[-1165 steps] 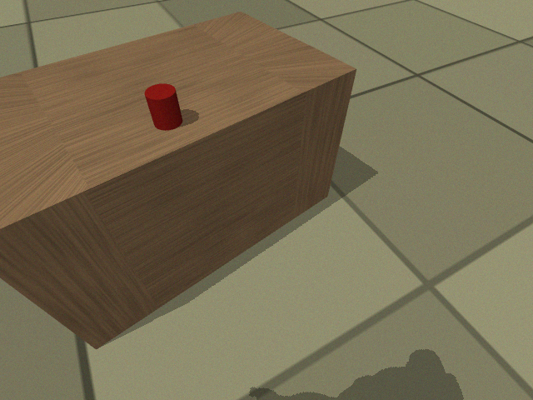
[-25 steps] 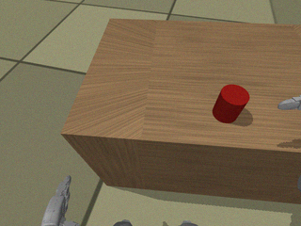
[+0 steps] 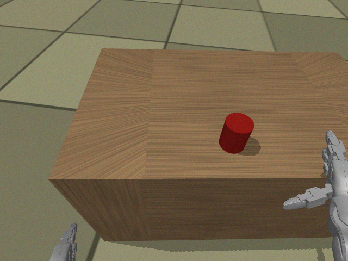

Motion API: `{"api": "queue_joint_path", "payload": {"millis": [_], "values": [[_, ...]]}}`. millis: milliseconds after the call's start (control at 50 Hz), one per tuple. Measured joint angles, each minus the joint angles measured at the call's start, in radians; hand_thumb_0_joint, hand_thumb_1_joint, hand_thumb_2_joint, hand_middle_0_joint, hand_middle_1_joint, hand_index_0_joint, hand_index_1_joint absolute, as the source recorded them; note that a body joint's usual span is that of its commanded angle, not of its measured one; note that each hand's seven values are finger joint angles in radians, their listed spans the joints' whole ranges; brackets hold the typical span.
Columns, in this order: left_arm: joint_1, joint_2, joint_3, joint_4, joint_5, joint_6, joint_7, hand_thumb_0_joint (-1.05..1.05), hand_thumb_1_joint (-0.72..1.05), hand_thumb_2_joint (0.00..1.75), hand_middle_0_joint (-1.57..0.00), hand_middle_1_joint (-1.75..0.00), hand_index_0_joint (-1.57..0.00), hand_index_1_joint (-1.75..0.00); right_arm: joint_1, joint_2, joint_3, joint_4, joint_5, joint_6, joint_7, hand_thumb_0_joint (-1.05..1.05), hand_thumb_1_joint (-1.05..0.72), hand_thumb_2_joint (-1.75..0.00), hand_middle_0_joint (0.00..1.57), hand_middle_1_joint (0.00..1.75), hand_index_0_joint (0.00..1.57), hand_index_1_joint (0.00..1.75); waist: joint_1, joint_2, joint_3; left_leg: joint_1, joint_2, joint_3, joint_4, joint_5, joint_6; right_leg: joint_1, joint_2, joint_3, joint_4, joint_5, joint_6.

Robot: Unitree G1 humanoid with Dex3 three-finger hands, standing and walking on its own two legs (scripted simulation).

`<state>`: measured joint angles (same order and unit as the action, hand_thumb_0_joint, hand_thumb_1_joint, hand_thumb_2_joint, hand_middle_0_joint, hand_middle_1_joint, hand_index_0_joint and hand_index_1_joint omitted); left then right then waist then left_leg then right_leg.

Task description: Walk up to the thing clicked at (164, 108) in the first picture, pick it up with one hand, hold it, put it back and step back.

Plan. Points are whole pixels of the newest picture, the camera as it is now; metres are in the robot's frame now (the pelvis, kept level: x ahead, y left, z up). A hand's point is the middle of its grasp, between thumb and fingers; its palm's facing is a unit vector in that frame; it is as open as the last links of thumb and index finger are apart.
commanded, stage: sink last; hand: right
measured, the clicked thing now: (235, 133) +0.46 -0.20 -0.01
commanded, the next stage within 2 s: home in 0.62 s
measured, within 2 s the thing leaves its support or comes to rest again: neither
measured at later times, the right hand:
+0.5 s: hand (314, 238) +0.14 -0.24 +0.09, palm faces +0.39 +0.83 -0.40, open 17.6 cm
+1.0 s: hand (297, 249) +0.13 -0.24 +0.03, palm faces +0.32 +0.89 -0.33, open 17.5 cm
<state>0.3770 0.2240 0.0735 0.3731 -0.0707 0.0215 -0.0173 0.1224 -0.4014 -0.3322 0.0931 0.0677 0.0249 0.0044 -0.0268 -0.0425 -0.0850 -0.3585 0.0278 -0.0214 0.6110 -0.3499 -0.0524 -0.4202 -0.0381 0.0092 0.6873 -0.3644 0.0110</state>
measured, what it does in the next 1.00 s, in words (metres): stands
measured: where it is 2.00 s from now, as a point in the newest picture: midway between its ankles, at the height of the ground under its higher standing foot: outside the picture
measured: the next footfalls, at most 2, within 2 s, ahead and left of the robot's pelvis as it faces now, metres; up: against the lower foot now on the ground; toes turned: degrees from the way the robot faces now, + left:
none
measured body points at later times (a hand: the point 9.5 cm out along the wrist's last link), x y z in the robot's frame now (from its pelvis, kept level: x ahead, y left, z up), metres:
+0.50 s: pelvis -0.03 +0.03 +0.00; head -0.04 +0.06 +0.44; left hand +0.13 +0.30 -0.07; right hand +0.11 -0.28 +0.11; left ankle -0.03 +0.16 -0.72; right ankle -0.01 -0.12 -0.72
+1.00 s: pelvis -0.04 +0.02 +0.00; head -0.02 +0.02 +0.45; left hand +0.14 +0.23 -0.07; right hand +0.11 -0.28 +0.05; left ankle -0.03 +0.16 -0.72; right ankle -0.01 -0.12 -0.72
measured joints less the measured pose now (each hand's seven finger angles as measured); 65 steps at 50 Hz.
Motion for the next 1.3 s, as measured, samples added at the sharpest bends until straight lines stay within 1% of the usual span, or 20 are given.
{"api": "queue_joint_path", "payload": {"millis": [40, 100, 180, 220, 280, 340, 400, 480, 580, 660, 740, 820, 860, 920, 980, 1020, 1060, 1100, 1180, 1300], "values": [[0.001, -0.004, 0.019, 0.008, 0.005, 0.012, 0.015, -0.01, -0.52, 0.06, -0.06, -0.05, -0.06, -0.04, 0.084, 0.023, 0.012, -0.103, 0.006, 0.001, -0.014, -0.02, 0.53, -0.05, 0.07, 0.06, 0.07, 0.05, -0.005, -0.004, 0.016, 0.011, 0.002, 0.003, 0.001, 0.000, 0.000, 0.011, 0.002, 0.003, -0.003, 0.004, 0.001], [-0.004, 0.005, 0.048, 0.006, 0.014, 0.011, 0.051, -0.01, -0.51, 0.06, -0.06, -0.05, -0.06, -0.04, 0.186, 0.035, 0.010, -0.218, 0.011, -0.009, -0.042, -0.02, 0.54, -0.05, 0.07, 0.06, 0.07, 0.05, -0.012, -0.010, 0.030, 0.025, 0.004, 0.008, 0.009, -0.004, 0.003, 0.027, 0.004, 0.008, -0.005, 0.007, 0.004], [-0.008, 0.027, 0.076, -0.044, 0.023, -0.009, 0.087, -0.01, -0.51, 0.05, -0.05, -0.04, -0.06, -0.04, 0.316, 0.061, 0.014, -0.316, 0.010, -0.047, -0.065, -0.02, 0.56, -0.04, 0.07, 0.06, 0.07, 0.06, -0.014, -0.016, 0.028, 0.036, 0.008, 0.012, 0.026, -0.014, 0.006, 0.045, 0.008, 0.012, -0.006, 0.010, 0.008], [-0.008, 0.033, 0.074, -0.067, 0.022, -0.024, 0.093, -0.01, -0.50, 0.05, -0.05, -0.04, -0.06, -0.04, 0.369, 0.087, 0.038, -0.335, 0.008, -0.063, -0.060, -0.02, 0.57, -0.04, 0.06, 0.06, 0.06, 0.06, -0.018, -0.013, 0.023, 0.038, 0.010, 0.013, 0.038, -0.019, 0.008, 0.052, 0.011, 0.013, -0.008, 0.012, 0.010], [0.004, 0.024, 0.068, -0.090, 0.021, -0.037, 0.087, -0.01, -0.50, 0.05, -0.05, -0.05, -0.06, -0.04, 0.436, 0.129, 0.084, -0.363, 0.008, -0.062, -0.040, -0.02, 0.58, -0.04, 0.06, 0.06, 0.06, 0.06, -0.027, -0.003, 0.013, 0.034, 0.013, 0.017, 0.055, -0.026, 0.013, 0.054, 0.014, 0.017, -0.009, 0.017, 0.015], [0.011, 0.006, 0.063, -0.078, 0.024, -0.047, 0.084, -0.01, -0.50, 0.05, -0.05, -0.05, -0.06, -0.04, 0.455, 0.144, 0.108, -0.377, 0.008, -0.061, -0.027, -0.02, 0.59, -0.04, 0.06, 0.06, 0.06, 0.06, -0.034, 0.007, 0.016, 0.031, 0.015, 0.025, 0.072, -0.031, 0.019, 0.055, 0.016, 0.026, -0.007, 0.024, 0.021], [0.000, -0.005, 0.069, -0.030, 0.031, -0.055, 0.088, -0.01, -0.50, 0.05, -0.05, -0.05, -0.06, -0.04, 0.430, 0.133, 0.092, -0.359, 0.007, -0.065, -0.029, -0.02, 0.59, -0.04, 0.06, 0.07, 0.06, 0.06, -0.031, 0.006, 0.027, 0.024, 0.014, 0.034, 0.086, -0.031, 0.025, 0.049, 0.016, 0.035, -0.004, 0.032, 0.027], [0.003, 0.002, 0.081, 0.004, 0.037, -0.061, 0.098, -0.01, -0.49, 0.05, -0.05, -0.05, -0.06, -0.05, 0.397, 0.105, 0.040, -0.331, 0.005, -0.083, -0.040, -0.02, 0.59, -0.04, 0.06, 0.07, 0.07, 0.06, -0.025, -0.007, 0.038, 0.011, 0.012, 0.033, 0.100, -0.028, 0.030, 0.042, 0.014, 0.035, 0.000, 0.040, 0.031], [0.008, 0.003, 0.067, 0.011, 0.045, -0.072, 0.105, -0.01, -0.50, 0.05, -0.05, -0.05, -0.06, -0.05, 0.372, 0.077, -0.003, -0.314, -0.003, -0.135, -0.049, -0.02, 0.59, -0.05, 0.06, 0.07, 0.06, 0.06, -0.023, -0.013, 0.054, 0.005, 0.010, 0.025, 0.109, -0.023, 0.031, 0.043, 0.012, 0.029, -0.003, 0.050, 0.033], [-0.001, 0.001, 0.053, 0.000, 0.050, -0.089, 0.102, -0.01, -0.51, 0.06, -0.05, -0.05, -0.06, -0.05, 0.358, 0.074, -0.007, -0.317, -0.008, -0.175, -0.049, -0.02, 0.59, -0.05, 0.06, 0.07, 0.06, 0.06, -0.026, -0.009, 0.062, 0.007, 0.011, 0.020, 0.105, -0.015, 0.030, 0.048, 0.013, 0.024, -0.009, 0.057, 0.033], [0.001, -0.002, 0.060, -0.007, 0.050, -0.106, 0.094, -0.01, -0.51, 0.07, -0.05, -0.05, -0.05, -0.05, 0.355, 0.072, -0.008, -0.314, -0.011, -0.214, -0.038, -0.02, 0.58, -0.05, 0.06, 0.07, 0.06, 0.06, -0.031, 0.000, 0.058, 0.016, 0.015, 0.018, 0.094, -0.010, 0.026, 0.057, 0.017, 0.021, -0.017, 0.060, 0.029], [0.003, 0.007, 0.076, 0.004, 0.043, -0.116, 0.090, -0.01, -0.47, 0.12, -0.07, -0.08, -0.07, -0.08, 0.353, 0.070, -0.032, -0.245, -0.008, -0.234, -0.033, -0.02, 0.57, -0.05, 0.06, 0.07, 0.07, 0.06, -0.027, 0.009, 0.058, 0.027, 0.016, 0.017, 0.080, -0.004, 0.023, 0.064, 0.018, 0.019, -0.024, 0.061, 0.025], [0.001, 0.008, 0.067, 0.015, 0.039, -0.119, 0.092, -0.01, -0.40, 0.18, -0.08, -0.10, -0.09, -0.10, 0.355, 0.077, -0.034, -0.211, -0.007, -0.235, -0.034, -0.02, 0.56, -0.05, 0.06, 0.06, 0.06, 0.06, -0.027, 0.015, 0.064, 0.026, 0.014, 0.014, 0.075, -0.001, 0.022, 0.063, 0.016, 0.017, -0.024, 0.061, 0.024], [-0.016, -0.007, 0.019, 0.029, 0.039, -0.126, 0.092, -0.01, -0.26, 0.30, -0.10, -0.14, -0.10, -0.13, 0.359, 0.104, -0.001, -0.173, -0.011, -0.237, -0.038, -0.02, 0.56, -0.05, 0.06, 0.06, 0.06, 0.06, -0.025, 0.024, 0.080, 0.020, 0.011, 0.012, 0.070, 0.005, 0.021, 0.054, 0.013, 0.015, -0.021, 0.061, 0.022], [-0.048, -0.044, -0.043, 0.041, 0.047, -0.134, 0.086, -0.01, -0.08, 0.41, -0.11, -0.17, -0.12, -0.16, 0.355, 0.138, 0.069, -0.136, -0.023, -0.230, -0.036, -0.02, 0.55, -0.05, 0.06, 0.06, 0.06, 0.05, -0.022, 0.031, 0.095, 0.010, 0.010, 0.012, 0.066, 0.011, 0.019, 0.041, 0.012, 0.015, -0.017, 0.062, 0.021], [-0.066, -0.070, -0.065, 0.050, 0.058, -0.139, 0.079, -0.01, 0.05, 0.48, -0.13, -0.18, -0.13, -0.18, 0.354, 0.157, 0.119, -0.107, -0.031, -0.221, -0.033, -0.02, 0.54, -0.06, 0.06, 0.06, 0.06, 0.05, -0.017, 0.033, 0.096, 0.003, 0.011, 0.013, 0.064, 0.013, 0.017, 0.031, 0.013, 0.016, -0.015, 0.063, 0.020], [-0.076, -0.085, -0.069, 0.056, 0.064, -0.143, 0.074, -0.01, 0.18, 0.54, -0.14, -0.20, -0.14, -0.19, 0.358, 0.175, 0.162, -0.072, -0.037, -0.207, -0.029, -0.02, 0.53, -0.06, 0.06, 0.06, 0.06, 0.06, -0.011, 0.030, 0.092, 0.000, 0.013, 0.014, 0.062, 0.013, 0.015, 0.026, 0.015, 0.016, -0.013, 0.061, 0.017], [-0.079, -0.085, -0.057, 0.060, 0.066, -0.142, 0.072, -0.01, 0.31, 0.60, -0.15, -0.21, -0.16, -0.21, 0.359, 0.192, 0.195, -0.027, -0.042, -0.188, -0.027, -0.02, 0.52, -0.07, 0.07, 0.06, 0.06, 0.06, -0.003, 0.026, 0.087, 0.000, 0.016, 0.014, 0.060, 0.011, 0.012, 0.023, 0.018, 0.016, -0.010, 0.058, 0.014], [-0.085, -0.055, -0.039, 0.074, 0.059, -0.140, 0.082, 0.00, 0.53, 0.70, -0.17, -0.24, -0.18, -0.24, 0.336, 0.214, 0.234, 0.088, -0.050, -0.152, -0.032, -0.02, 0.51, -0.07, 0.07, 0.06, 0.07, 0.06, 0.012, 0.028, 0.077, -0.010, 0.018, 0.011, 0.068, 0.005, 0.008, 0.012, 0.019, 0.013, 0.001, 0.049, 0.010], [-0.092, -0.040, -0.067, 0.057, 0.056, -0.131, 0.094, 0.00, 0.76, 0.82, -0.19, -0.27, -0.19, -0.27, 0.243, 0.224, 0.303, 0.240, -0.060, -0.122, -0.042, -0.02, 0.51, -0.07, 0.06, 0.06, 0.06, 0.06, 0.031, 0.057, 0.086, -0.047, 0.010, 0.008, 0.099, -0.007, 0.013, -0.021, 0.012, 0.011, 0.029, 0.036, 0.016]]}}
